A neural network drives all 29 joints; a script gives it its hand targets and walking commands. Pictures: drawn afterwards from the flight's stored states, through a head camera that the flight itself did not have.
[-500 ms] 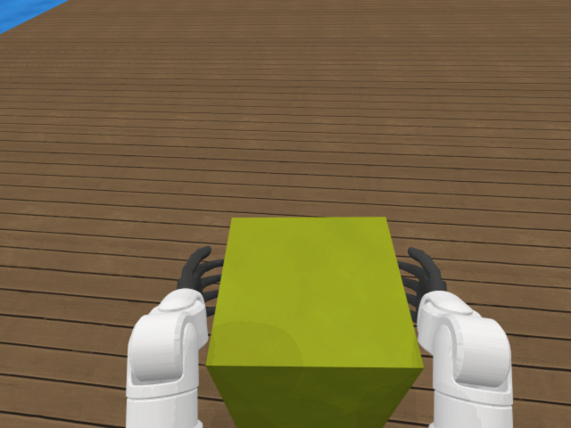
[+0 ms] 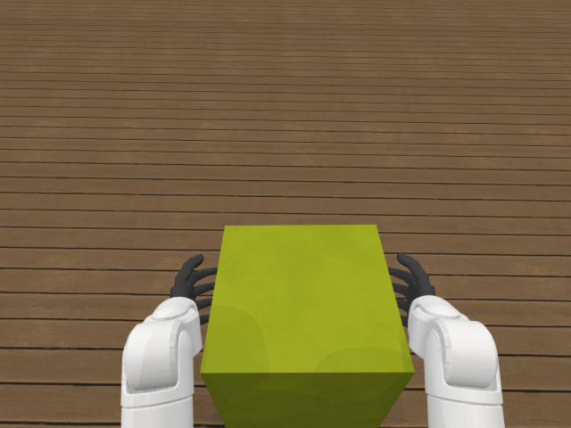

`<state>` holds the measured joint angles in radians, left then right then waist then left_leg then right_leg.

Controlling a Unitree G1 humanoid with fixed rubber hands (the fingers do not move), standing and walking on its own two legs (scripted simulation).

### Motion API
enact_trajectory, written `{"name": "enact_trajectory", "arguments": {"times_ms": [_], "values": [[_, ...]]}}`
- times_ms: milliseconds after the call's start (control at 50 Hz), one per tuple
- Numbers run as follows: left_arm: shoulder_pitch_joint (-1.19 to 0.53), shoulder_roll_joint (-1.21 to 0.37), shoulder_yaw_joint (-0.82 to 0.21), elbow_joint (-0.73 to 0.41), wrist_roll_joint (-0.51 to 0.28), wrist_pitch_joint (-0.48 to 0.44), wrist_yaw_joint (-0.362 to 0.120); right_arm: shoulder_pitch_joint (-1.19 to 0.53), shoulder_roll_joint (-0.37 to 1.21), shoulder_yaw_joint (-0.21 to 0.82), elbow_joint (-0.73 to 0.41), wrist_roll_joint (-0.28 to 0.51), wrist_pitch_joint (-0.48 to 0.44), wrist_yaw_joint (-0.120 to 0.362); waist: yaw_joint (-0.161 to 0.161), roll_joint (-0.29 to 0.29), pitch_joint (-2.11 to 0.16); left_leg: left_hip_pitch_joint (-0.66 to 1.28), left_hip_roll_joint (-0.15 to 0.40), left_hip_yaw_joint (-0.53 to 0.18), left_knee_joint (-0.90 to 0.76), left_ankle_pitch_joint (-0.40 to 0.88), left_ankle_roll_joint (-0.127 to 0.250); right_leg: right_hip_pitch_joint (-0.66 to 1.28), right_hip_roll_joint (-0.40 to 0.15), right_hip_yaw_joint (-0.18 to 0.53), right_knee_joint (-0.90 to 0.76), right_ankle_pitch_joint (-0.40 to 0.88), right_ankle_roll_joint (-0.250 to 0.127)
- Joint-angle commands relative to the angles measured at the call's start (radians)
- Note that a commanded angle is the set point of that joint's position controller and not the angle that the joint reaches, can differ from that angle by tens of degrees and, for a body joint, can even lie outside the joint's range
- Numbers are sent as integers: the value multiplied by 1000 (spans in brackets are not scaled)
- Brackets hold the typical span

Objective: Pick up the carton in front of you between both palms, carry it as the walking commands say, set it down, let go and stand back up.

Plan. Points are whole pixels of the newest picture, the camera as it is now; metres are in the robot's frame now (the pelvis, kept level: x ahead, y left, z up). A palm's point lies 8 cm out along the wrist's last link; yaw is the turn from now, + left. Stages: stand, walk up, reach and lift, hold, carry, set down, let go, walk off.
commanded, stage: carry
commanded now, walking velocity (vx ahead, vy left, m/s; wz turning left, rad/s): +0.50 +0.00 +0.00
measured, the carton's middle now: (300, 335) +0.26 +0.00 -0.02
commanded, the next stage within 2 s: none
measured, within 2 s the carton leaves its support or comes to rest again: neither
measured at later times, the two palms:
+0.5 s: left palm (214, 162) +0.52 +0.14 +0.09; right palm (386, 159) +0.54 -0.16 +0.08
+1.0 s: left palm (205, 136) +0.59 +0.16 +0.09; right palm (367, 130) +0.61 -0.14 +0.09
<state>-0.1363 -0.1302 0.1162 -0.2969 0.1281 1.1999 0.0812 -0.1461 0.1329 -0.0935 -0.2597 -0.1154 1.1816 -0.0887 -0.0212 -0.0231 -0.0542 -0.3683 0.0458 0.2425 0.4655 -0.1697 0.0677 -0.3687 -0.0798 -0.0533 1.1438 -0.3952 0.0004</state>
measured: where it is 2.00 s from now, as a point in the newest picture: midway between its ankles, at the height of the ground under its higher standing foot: outside the picture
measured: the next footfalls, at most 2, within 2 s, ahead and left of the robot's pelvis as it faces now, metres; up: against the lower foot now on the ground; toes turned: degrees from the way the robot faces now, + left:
right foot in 0.30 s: +0.36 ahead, -0.12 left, +0.00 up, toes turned +22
left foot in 0.48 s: +0.25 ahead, +0.10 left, +0.00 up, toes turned +8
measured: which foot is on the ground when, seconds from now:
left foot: down 0.00-0.30, up 0.32-0.46, down 0.48-1.00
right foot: up 0.00-0.28, down 0.30-1.00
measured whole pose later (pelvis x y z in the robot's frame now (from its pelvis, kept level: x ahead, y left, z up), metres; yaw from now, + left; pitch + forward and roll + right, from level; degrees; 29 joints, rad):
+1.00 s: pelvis +0.33 +0.00 +0.00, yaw +4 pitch +4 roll +0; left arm -0.17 -0.14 0.11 -0.31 0.12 1.21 0.09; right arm -0.17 0.13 -0.11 -0.32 -0.12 1.22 -0.09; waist 0.00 0.01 -0.12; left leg -0.14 0.06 0.16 0.50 -0.36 -0.03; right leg -0.30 -0.05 -0.19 0.54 -0.26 -0.02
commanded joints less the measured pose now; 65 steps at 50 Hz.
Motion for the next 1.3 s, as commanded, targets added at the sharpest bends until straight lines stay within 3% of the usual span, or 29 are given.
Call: {"name": "enact_trajectory", "arguments": {"times_ms": [0,40,80,160,220,260,280,300,320,340,380,420,440,480,520,600,680,780,940,1080,1180,1280], "values": [[-458,-997,-766,-96,-427,-39,-254,-463,1001,726,-143,441,-26,272,9,119,-351,467,280,-344,-225,243,52,-226,-45,28,-62,93,-9],[-408,-1000,-768,-91,-409,-52,-244,-425,986,725,-153,440,-29,277,9,142,-329,452,259,-273,-248,275,56,-224,-31,-11,-170,115,5],[-378,-989,-770,-100,-397,-59,-234,-401,963,724,-163,440,-29,283,11,151,-295,460,236,-196,-228,449,60,-232,-9,-53,-296,153,18],[-395,-934,-773,-162,-404,-43,-224,-381,898,714,-199,435,-15,281,7,199,-244,433,187,-73,-180,659,24,-148,41,-124,-527,289,21],[-402,-882,-767,-171,-417,-9,-229,-359,851,691,-195,407,8,269,7,197,-227,422,170,-33,-114,622,-8,-32,63,-159,-653,422,18],[-397,-854,-750,-154,-419,10,-239,-370,822,681,-182,392,26,262,29,137,-221,341,134,4,30,541,-60,175,64,-184,-816,589,14],[-405,-835,-734,-145,-415,20,-245,-377,804,679,-171,387,34,260,31,103,-240,262,114,-10,111,412,-95,312,-7,-122,-810,731,12],[-412,-822,-716,-119,-404,27,-249,-414,793,684,-176,385,47,256,36,-69,-319,123,71,-43,271,46,-127,503,-191,61,-692,1173,-64],[-392,-827,-706,-74,-398,29,-252,-423,799,693,-168,395,60,254,44,-192,-392,-12,3,-97,375,-327,-140,629,-311,213,-706,1265,-193],[-376,-850,-701,-57,-408,25,-255,-423,812,700,-164,398,62,256,35,-178,-396,-7,11,-172,385,-438,-126,568,-316,238,-765,1139,-220],[-413,-915,-700,-57,-419,16,-261,-471,871,710,-155,405,52,261,26,-120,-371,26,40,-203,172,-464,-101,493,-266,160,-814,887,-164],[-454,-953,-708,-75,-426,7,-264,-511,923,723,-158,416,38,261,29,-135,-374,123,16,-154,13,-302,-101,430,-207,85,-829,711,-112],[-467,-961,-712,-83,-432,2,-265,-507,941,725,-156,419,32,260,25,-114,-388,175,19,-136,-52,-185,-104,399,-188,46,-822,636,-93],[-477,-954,-713,-101,-435,-3,-266,-502,948,726,-167,420,24,258,21,-61,-395,239,74,-150,-110,1,-111,345,-148,-17,-794,518,-54],[-496,-945,-721,-101,-437,1,-263,-518,928,713,-173,414,30,255,30,3,-356,230,135,-176,-55,166,-106,323,-115,-37,-723,612,-36],[-423,-905,-709,-30,-405,20,-257,-428,898,692,-75,392,47,260,23,35,-350,228,123,-164,28,411,-102,296,-106,-40,-602,853,-36],[-470,-923,-719,-29,-411,16,-260,-464,916,690,-62,399,38,268,24,44,-337,237,113,-154,45,517,-107,260,-85,-54,-572,878,-29],[-508,-937,-732,-71,-432,10,-256,-500,927,695,-108,415,32,264,21,47,-339,281,111,-145,41,549,-104,245,-67,-61,-578,821,-25],[-471,-923,-729,-69,-423,15,-254,-465,912,693,-110,404,37,261,20,32,-339,290,106,-136,32,521,-103,263,-69,-56,-588,835,-28],[-467,-921,-725,-59,-418,17,-254,-466,906,693,-102,406,39,264,21,43,-322,297,123,-136,29,518,-92,238,-72,-50,-586,744,-27],[-452,-930,-727,-41,-411,11,-257,-454,913,692,-88,400,35,266,22,49,-311,285,134,-136,32,462,-81,204,-79,-39,-572,636,-35],[-455,-956,-744,-22,-403,-22,-269,-448,945,709,-61,381,-1,274,23,33,-272,230,124,-136,9,266,-74,201,-86,-28,-607,593,-36]]}}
